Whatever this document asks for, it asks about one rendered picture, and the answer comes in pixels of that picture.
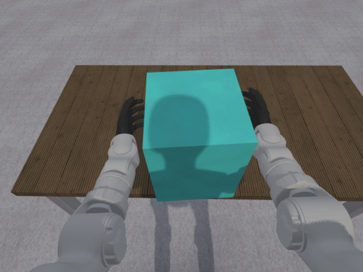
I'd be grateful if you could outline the left robot upper arm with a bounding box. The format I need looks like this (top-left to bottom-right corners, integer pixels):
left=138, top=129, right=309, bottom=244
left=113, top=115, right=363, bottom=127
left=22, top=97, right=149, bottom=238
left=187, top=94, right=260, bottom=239
left=29, top=212, right=127, bottom=272

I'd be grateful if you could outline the left robot hand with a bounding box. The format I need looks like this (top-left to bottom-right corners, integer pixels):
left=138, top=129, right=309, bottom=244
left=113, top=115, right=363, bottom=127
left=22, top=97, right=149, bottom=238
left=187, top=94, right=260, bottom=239
left=116, top=96, right=145, bottom=135

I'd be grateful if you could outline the carton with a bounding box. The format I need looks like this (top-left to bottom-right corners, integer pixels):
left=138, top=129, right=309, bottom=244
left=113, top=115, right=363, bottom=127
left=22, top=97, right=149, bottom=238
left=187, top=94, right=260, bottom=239
left=142, top=69, right=258, bottom=202

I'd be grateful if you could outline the right robot upper arm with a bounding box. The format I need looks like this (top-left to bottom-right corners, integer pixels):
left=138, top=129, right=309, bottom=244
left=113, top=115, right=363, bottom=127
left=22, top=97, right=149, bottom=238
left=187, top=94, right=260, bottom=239
left=276, top=196, right=363, bottom=272

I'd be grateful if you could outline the right robot hand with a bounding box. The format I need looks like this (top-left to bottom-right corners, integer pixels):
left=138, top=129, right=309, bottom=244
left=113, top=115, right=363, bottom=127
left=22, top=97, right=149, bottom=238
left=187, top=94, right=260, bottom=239
left=241, top=87, right=271, bottom=129

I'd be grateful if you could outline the left robot forearm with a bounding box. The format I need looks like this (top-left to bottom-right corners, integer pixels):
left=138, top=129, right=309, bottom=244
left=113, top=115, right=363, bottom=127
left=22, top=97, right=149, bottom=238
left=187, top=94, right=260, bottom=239
left=58, top=134, right=140, bottom=257

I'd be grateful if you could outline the table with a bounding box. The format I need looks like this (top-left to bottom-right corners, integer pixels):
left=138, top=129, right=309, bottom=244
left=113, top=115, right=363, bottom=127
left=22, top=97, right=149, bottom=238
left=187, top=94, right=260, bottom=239
left=11, top=65, right=363, bottom=219

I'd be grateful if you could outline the right robot forearm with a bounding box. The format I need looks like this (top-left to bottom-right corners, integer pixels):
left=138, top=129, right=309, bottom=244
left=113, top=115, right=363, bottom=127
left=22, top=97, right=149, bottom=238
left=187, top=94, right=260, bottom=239
left=253, top=124, right=354, bottom=240

